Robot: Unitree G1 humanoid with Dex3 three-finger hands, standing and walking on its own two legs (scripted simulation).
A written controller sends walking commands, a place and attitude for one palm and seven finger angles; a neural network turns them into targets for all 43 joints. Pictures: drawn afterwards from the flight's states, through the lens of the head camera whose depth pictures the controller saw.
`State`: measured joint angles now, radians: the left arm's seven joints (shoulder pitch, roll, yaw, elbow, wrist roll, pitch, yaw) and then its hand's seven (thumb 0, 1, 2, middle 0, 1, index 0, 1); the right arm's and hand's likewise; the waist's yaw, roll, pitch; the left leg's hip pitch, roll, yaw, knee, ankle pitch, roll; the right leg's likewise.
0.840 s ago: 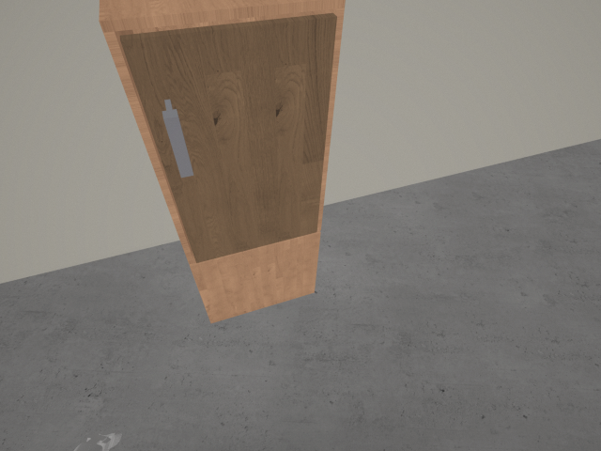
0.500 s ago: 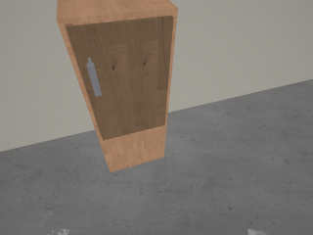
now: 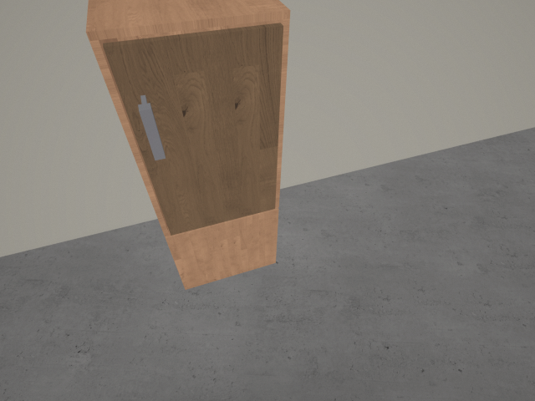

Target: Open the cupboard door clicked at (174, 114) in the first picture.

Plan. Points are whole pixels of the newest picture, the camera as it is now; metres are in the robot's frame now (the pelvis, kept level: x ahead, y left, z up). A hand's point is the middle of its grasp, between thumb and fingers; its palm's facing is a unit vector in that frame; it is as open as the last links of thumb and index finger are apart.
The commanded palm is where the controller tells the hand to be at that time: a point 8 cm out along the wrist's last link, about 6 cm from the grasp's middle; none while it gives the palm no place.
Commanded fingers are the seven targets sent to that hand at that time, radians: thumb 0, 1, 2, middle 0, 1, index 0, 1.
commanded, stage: stand and wait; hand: left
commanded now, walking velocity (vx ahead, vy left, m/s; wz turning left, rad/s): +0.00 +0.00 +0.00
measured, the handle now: (151, 127) +0.63 +0.29 +0.05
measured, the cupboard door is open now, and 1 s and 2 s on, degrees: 0 0 0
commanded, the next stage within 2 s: look at it before walking up in 0.14 s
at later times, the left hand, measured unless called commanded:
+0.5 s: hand out of the picture +0.07 +0.24 -0.16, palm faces -0.03 -0.95 -0.32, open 7.4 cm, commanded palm none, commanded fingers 0.00 0.90 0.90 -0.20 -0.30 -0.20 -0.30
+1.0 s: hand out of the picture +0.08 +0.24 -0.16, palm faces +0.03 -0.95 -0.32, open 7.4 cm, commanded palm none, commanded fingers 0.00 0.90 0.90 -0.20 -0.30 -0.20 -0.30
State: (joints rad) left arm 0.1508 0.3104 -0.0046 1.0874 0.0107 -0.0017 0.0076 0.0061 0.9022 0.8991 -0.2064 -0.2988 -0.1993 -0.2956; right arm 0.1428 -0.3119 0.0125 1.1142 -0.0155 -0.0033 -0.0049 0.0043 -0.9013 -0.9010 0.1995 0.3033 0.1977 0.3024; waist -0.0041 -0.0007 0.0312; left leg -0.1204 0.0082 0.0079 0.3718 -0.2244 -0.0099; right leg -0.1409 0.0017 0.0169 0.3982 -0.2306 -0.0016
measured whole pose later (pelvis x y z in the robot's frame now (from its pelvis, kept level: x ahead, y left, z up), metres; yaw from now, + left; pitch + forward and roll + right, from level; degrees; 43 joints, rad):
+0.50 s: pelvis +0.00 +0.00 +0.00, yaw +0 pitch -1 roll +0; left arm 0.14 0.31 0.00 1.09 0.01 -0.01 0.01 0.01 0.90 0.90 -0.21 -0.30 -0.20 -0.30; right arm 0.14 -0.31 0.01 1.12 -0.02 -0.01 0.00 0.00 -0.90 -0.90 0.20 0.30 0.20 0.30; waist 0.00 0.00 0.03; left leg -0.13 0.01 0.01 0.36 -0.21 -0.01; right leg -0.15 0.01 0.02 0.38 -0.21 0.00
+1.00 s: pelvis +0.00 +0.00 +0.00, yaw +2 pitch -1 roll +0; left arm 0.13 0.30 0.01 1.05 0.01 0.02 0.02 0.00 0.90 0.90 -0.20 -0.30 -0.20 -0.30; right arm 0.14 -0.29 0.00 1.08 -0.02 0.02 -0.01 0.00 -0.90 -0.90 0.20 0.30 0.20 0.30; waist -0.01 -0.01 0.03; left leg -0.18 -0.01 -0.02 0.44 -0.25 0.00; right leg -0.19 -0.02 -0.02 0.46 -0.26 0.01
